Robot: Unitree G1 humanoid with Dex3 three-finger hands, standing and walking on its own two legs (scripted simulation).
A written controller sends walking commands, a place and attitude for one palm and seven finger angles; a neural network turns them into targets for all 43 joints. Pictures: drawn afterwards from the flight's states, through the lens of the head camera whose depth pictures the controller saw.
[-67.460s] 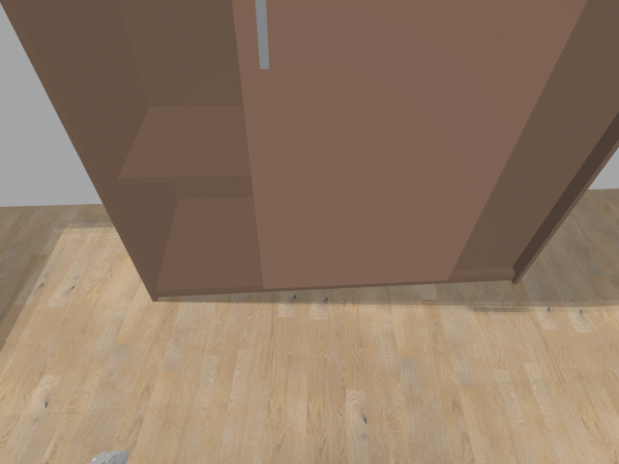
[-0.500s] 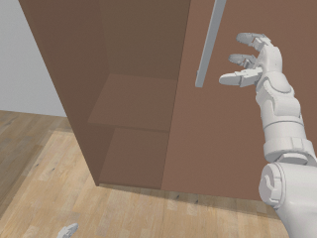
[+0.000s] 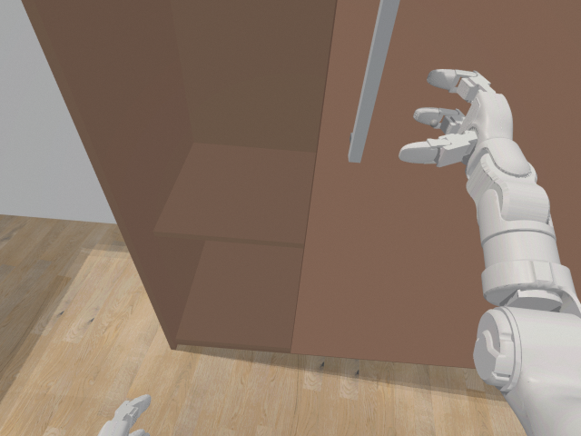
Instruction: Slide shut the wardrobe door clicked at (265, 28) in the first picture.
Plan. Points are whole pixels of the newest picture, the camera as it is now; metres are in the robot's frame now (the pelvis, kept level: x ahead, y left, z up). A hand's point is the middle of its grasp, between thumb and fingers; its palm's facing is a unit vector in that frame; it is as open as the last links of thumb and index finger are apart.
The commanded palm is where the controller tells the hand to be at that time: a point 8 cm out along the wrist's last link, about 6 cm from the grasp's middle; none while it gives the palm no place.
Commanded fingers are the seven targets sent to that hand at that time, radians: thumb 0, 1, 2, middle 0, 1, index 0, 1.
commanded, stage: move the hooked fingers beside the handle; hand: right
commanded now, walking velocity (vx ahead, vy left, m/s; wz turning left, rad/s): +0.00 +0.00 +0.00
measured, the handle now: (369, 78) +0.53 -0.04 +0.27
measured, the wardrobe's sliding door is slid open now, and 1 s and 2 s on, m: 0.41 0.41 0.41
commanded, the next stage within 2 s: feel for the door with the fingertips in 0.08 s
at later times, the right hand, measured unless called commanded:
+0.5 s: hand (393, 117) +0.46 -0.07 +0.25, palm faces -0.05 +1.00 +0.02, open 14.0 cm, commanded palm +0.44 -0.13 +0.25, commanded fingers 0.00 0.50 -0.30 0.30 1.20 0.30 1.20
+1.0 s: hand (394, 108) +0.48 -0.07 +0.25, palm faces -0.03 +1.00 +0.01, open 14.0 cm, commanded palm +0.47 -0.13 +0.25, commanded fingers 0.00 0.50 -0.30 0.30 1.20 0.30 1.20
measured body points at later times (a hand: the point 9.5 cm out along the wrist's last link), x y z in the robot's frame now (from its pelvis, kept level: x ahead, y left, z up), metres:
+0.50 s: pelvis +0.00 +0.00 +0.00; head -0.01 +0.02 +0.45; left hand +0.08 +0.25 -0.12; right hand +0.46 -0.13 +0.25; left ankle -0.05 +0.12 -0.74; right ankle +0.03 -0.12 -0.74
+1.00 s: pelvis +0.00 +0.01 +0.00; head +0.01 +0.02 +0.45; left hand +0.07 +0.27 -0.12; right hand +0.47 -0.13 +0.26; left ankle -0.05 +0.12 -0.74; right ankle +0.03 -0.12 -0.74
